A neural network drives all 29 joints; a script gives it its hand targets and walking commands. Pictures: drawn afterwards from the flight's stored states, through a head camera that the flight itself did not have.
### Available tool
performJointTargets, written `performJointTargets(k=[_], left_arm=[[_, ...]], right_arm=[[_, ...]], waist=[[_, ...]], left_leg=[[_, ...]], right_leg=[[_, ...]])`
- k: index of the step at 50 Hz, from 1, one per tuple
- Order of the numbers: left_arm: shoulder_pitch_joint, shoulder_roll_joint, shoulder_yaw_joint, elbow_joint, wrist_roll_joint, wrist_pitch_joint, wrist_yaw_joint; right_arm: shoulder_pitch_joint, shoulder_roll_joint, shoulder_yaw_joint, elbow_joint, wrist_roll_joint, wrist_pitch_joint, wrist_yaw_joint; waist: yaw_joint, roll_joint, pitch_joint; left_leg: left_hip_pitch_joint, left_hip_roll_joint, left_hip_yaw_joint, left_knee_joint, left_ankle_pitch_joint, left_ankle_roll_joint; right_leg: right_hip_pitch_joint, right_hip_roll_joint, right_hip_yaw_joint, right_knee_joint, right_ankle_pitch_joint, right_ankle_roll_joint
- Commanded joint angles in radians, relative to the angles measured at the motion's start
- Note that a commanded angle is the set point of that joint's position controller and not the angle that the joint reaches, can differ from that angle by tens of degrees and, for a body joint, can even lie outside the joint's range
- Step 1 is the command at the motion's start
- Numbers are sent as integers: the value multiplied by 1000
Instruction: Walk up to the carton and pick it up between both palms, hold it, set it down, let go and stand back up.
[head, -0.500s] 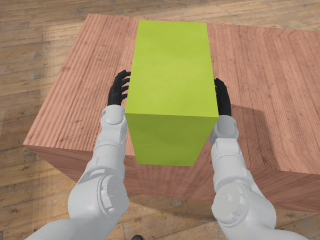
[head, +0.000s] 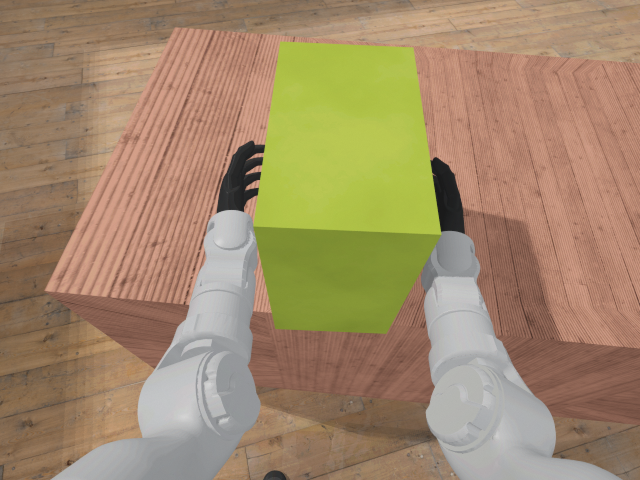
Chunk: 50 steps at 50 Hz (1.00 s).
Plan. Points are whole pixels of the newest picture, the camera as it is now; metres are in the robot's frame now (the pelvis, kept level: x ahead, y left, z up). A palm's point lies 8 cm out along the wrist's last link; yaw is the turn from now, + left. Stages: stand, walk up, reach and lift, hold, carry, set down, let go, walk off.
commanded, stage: reach and lift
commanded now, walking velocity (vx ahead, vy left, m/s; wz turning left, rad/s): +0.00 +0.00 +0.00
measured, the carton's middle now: (338, 200) +0.48 +0.01 +0.01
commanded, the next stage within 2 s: none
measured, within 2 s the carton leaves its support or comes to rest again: leaves its support in 0.92 s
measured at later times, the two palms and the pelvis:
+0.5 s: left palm (234, 208) +0.42 +0.14 +0.06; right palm (446, 227) +0.41 -0.13 +0.05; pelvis +0.00 +0.00 +0.00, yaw +0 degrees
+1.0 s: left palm (234, 220) +0.39 +0.13 +0.08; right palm (457, 247) +0.38 -0.13 +0.07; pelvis -0.03 +0.00 +0.00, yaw +0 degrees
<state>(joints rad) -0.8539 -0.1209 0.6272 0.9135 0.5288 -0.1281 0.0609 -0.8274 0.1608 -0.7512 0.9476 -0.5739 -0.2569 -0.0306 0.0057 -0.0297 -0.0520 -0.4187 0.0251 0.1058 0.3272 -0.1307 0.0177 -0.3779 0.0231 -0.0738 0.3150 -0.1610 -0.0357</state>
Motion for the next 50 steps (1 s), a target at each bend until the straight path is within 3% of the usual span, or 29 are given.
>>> performJointTargets(k=[1, 16, 27, 37, 43, 50], left_arm=[[-398, -414, -206, 40, 23, -2, -56], [-426, -447, -266, 50, -11, -40, -51], [-457, -479, -338, 73, -58, -38, -50], [-566, -511, -421, 60, -122, -73, -40], [-626, -509, -422, 71, -146, -69, -38], [-670, -494, -390, 92, -156, -27, -38]], right_arm=[[-410, 443, 261, 57, -50, -47, 111], [-439, 460, 336, 84, -24, -106, 94], [-486, 446, 395, 120, 19, -132, 82], [-585, 450, 462, 79, 75, -159, 72], [-639, 440, 449, 73, 90, -135, 68], [-705, 439, 438, 45, 113, -85, 77]], waist=[[0, 38, -584], [-6, 37, -654], [-16, 41, -697], [-20, 49, -813], [-22, 38, -793], [-2, 20, -749]], left_leg=[[296, 25, 6, 39, 410, -3], [267, 28, -4, 44, 447, -9], [268, 32, -13, 39, 427, -19], [250, 26, -21, 47, 392, -28], [254, 24, -25, 26, 284, -24], [234, 17, -15, -10, 152, -10]], right_leg=[[265, -28, -14, 52, 499, 57], [323, -35, -7, 77, 636, 60], [341, -30, -6, 68, 635, 45], [387, -34, 0, 85, 683, 49], [360, -30, -1, 62, 565, 48], [367, -36, 2, 40, 433, 52]])
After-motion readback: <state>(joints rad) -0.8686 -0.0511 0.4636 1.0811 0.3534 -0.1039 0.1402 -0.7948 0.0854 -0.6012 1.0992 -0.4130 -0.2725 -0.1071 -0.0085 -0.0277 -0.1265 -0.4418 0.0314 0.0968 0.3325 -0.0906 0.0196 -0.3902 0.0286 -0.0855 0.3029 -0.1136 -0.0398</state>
